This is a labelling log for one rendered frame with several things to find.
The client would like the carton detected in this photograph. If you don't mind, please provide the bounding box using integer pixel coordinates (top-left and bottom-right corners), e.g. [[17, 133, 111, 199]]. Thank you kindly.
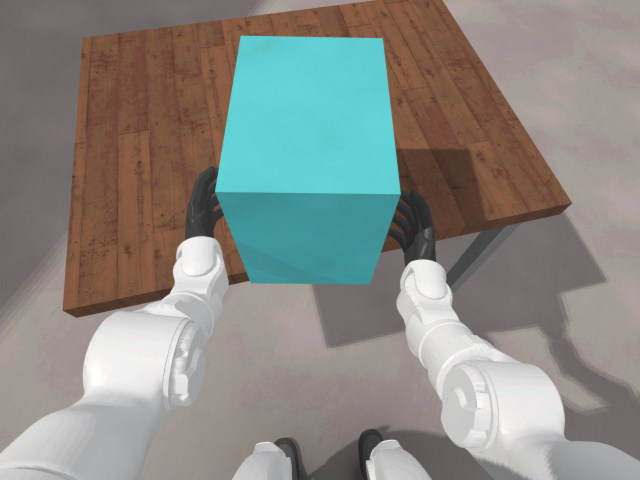
[[215, 36, 401, 284]]

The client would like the left robot forearm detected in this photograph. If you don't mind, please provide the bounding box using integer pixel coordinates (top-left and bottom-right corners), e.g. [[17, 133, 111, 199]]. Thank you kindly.
[[83, 236, 229, 391]]

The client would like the table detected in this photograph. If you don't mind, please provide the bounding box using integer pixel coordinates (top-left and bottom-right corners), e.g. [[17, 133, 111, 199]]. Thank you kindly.
[[63, 0, 572, 318]]

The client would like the robot left upper arm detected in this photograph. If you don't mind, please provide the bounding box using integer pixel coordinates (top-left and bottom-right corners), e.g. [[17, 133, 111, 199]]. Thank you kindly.
[[0, 311, 205, 480]]

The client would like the robot left hand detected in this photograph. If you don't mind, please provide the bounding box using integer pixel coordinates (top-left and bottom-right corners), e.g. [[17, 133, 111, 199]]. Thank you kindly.
[[185, 166, 224, 240]]

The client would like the robot right hand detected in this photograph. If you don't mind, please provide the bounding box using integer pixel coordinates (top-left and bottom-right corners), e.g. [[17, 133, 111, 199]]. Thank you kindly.
[[387, 190, 436, 266]]

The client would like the left robot thigh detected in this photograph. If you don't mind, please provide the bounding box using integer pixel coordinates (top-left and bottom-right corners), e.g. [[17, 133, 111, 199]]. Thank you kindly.
[[232, 451, 292, 480]]

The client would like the right robot foot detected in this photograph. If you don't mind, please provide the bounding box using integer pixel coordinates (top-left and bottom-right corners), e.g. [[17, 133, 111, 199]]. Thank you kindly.
[[358, 429, 384, 480]]

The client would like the right robot forearm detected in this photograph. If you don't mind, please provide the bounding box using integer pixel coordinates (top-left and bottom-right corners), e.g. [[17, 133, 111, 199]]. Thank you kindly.
[[396, 259, 565, 428]]

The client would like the robot right upper arm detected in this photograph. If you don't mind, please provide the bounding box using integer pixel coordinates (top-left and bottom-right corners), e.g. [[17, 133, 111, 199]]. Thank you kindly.
[[441, 359, 640, 480]]

